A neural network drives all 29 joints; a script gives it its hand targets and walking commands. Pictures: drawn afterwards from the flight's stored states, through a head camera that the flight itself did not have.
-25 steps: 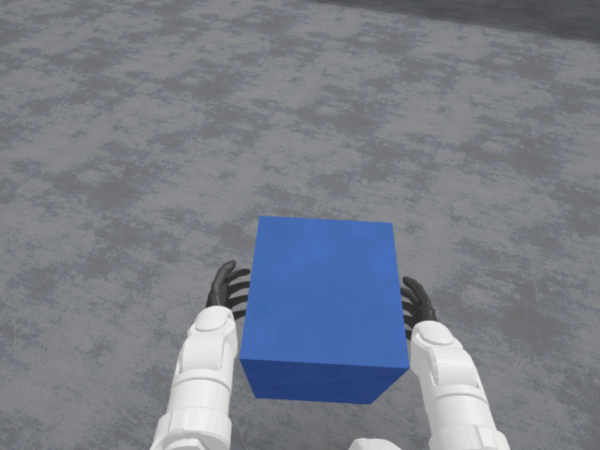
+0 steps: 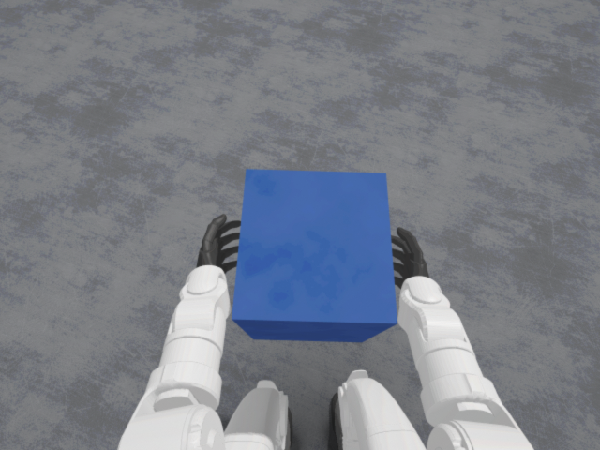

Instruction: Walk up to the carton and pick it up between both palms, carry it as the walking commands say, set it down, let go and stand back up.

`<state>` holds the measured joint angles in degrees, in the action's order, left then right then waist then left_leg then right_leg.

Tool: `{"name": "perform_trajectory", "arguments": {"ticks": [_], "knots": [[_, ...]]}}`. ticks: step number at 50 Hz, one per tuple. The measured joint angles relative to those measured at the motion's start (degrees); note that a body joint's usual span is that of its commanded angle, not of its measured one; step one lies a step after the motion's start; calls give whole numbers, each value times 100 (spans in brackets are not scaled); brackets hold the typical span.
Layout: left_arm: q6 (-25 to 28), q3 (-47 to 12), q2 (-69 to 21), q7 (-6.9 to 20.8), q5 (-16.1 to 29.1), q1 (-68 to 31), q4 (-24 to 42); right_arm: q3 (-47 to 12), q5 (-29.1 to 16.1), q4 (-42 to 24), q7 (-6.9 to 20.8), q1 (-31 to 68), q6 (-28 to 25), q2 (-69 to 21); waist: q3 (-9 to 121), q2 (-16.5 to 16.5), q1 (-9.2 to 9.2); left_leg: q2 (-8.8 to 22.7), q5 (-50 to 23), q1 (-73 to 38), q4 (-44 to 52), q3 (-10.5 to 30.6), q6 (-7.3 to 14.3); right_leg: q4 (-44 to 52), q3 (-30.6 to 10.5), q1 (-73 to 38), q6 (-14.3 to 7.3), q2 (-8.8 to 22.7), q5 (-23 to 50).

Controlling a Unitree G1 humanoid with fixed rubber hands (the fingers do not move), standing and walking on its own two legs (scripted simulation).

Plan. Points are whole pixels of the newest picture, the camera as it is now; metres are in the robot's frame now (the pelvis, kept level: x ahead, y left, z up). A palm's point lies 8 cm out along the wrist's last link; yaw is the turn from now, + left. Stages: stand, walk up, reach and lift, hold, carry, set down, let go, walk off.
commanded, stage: set down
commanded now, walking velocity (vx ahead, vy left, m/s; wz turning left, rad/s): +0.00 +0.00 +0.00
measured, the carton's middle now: (311, 266) +0.38 -0.01 -0.11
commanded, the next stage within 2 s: none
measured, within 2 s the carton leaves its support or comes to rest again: neither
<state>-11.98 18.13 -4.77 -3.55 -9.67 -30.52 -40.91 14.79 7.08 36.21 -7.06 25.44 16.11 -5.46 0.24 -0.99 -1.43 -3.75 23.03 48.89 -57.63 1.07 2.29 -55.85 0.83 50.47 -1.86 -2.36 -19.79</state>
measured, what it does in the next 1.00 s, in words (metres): lowers itself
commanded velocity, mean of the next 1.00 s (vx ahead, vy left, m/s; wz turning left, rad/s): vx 0.00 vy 0.00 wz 0.00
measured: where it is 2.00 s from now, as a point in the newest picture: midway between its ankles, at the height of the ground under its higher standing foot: outside the picture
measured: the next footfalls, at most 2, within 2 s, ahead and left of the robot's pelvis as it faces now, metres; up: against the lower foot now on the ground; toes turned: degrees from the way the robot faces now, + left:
none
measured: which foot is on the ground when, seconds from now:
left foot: down 0.00-1.00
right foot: down 0.00-1.00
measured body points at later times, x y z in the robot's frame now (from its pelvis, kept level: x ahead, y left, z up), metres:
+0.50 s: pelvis -0.03 +0.00 -0.07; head +0.16 +0.00 +0.34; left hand +0.40 +0.14 -0.14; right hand +0.37 -0.15 -0.15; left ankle +0.05 +0.09 -0.67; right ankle +0.07 -0.10 -0.67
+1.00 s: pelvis -0.03 +0.00 -0.14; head +0.21 +0.01 +0.24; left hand +0.43 +0.14 -0.23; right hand +0.41 -0.15 -0.24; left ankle +0.05 +0.09 -0.67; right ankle +0.07 -0.11 -0.67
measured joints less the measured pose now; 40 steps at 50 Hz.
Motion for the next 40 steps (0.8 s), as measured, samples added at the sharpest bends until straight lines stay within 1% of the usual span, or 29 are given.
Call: {"name": "perform_trajectory", "arguments": {"ticks": [3, 6, 10, 13, 16, 18, 26, 29, 33, 36, 40], "knots": [[49, -17, 79, -15, 82, -149, -92, 66, 21, 91, -8, 167, -63, -4, -7, 1, -12, -25, 50, 314, -261, -23, 2, -283, -3, 324, 6, 23, -62], [59, 80, 69, -46, 116, -343, -214, 12, -17, 153, -19, 329, -20, 102, -31, 25, 34, -42, 124, 597, -543, -64, 6, -593, -23, 624, 10, 37, -145], [35, 98, 156, -95, 179, -525, -264, 54, 3, 349, -25, 642, -26, 138, -56, 7, -29, -62, 211, 994, -907, -61, 4, -946, 7, 1010, 8, 56, -235], [30, 20, 246, -109, 247, -659, -255, 60, -22, 324, -58, 785, -24, 145, -37, -25, -73, -67, 272, 1316, -1170, -60, 6, -1188, 28, 1321, 13, 60, -287], [9, 123, 252, -103, 190, -920, -353, 106, -9, 391, -57, 969, -31, 204, -83, 7, -55, -69, 329, 1568, -1386, -95, 10, -1415, 9, 1584, 16, 60, -340], [-13, 105, 260, -120, 178, -1053, -371, 111, -76, 363, -55, 1036, -24, 255, -95, 41, -13, -64, 361, 1738, -1512, -133, 13, -1556, -19, 1772, 18, 53, -366], [48, 136, 296, -154, 220, -1320, -424, 141, -78, 385, -52, 1262, -94, 330, -17, -10, -2, -83, 493, 2435, -1972, -164, 17, -2017, -18, 2470, 35, 67, -497], [58, 88, 291, -185, 281, -1348, -359, 67, -148, 332, -54, 1276, -114, 394, 7, -8, 21, -89, 527, 2702, -2120, -168, 15, -2170, -33, 2740, 48, 52, -527], [113, -9, 304, -283, 432, -1377, -270, -12, -313, 318, -63, 1377, -164, 494, 24, -65, -24, -148, 577, 3062, -2366, -114, 3, -2412, -79, 3067, 86, -1, -616], [118, -35, 375, -300, 538, -1474, -334, -34, -368, 326, -106, 1490, -119, 514, 31, -17, -37, -151, 641, 3280, -2559, -120, -3, -2605, -72, 3287, 93, -5, -677], [136, -101, 451, -322, 522, -1589, -369, -45, -454, 379, -133, 1657, -108, 563, 23, 39, -21, -149, 726, 3556, -2820, -106, -22, -2852, -63, 3561, 81, -39, -747]]}}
